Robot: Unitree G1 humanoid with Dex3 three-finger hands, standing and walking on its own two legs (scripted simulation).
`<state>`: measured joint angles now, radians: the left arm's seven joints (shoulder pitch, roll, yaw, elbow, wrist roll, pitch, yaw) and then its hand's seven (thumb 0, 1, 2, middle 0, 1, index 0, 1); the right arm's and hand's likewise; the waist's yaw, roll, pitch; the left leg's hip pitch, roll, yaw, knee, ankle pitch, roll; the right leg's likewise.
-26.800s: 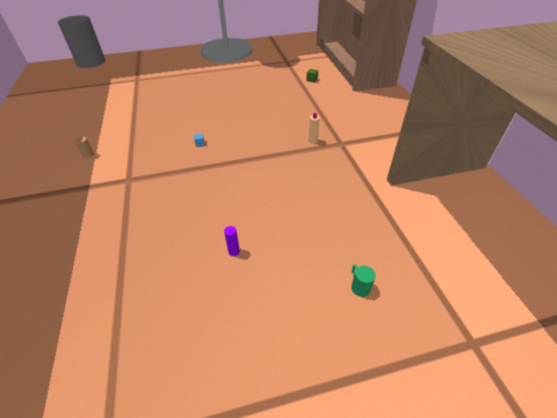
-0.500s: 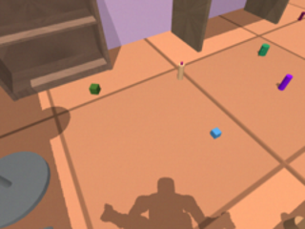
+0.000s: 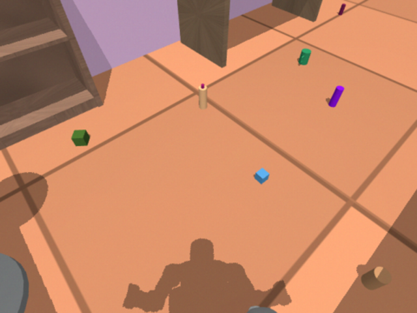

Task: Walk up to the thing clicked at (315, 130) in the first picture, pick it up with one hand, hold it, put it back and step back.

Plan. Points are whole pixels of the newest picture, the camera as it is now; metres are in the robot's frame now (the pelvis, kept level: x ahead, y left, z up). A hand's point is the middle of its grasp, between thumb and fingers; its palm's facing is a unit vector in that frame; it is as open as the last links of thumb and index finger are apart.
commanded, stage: walk up
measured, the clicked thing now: (202, 95) +1.54 +0.00 -0.66
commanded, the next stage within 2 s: stand in 1.78 s
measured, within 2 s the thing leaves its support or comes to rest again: neither
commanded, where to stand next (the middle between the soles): +0.05 -0.01 m, yaw -9 degrees
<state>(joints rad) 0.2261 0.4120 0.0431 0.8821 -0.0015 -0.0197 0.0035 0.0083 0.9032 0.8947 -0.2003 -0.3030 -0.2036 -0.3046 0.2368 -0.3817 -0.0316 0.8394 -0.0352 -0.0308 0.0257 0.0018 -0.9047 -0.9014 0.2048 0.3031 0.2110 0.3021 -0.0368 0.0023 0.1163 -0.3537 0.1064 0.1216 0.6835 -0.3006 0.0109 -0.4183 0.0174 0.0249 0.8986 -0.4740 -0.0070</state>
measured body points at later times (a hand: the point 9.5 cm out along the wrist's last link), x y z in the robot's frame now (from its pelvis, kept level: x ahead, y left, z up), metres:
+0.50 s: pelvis +0.01 -0.01 +0.00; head +0.04 -0.01 +0.45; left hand +0.17 +0.28 -0.12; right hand +0.06 -0.32 -0.13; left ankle +0.03 +0.14 -0.72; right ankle +0.04 -0.13 -0.72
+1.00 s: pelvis +0.02 +0.01 +0.02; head +0.05 +0.00 +0.46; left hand +0.18 +0.28 -0.11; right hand +0.04 -0.32 -0.11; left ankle +0.03 +0.14 -0.72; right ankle +0.04 -0.13 -0.72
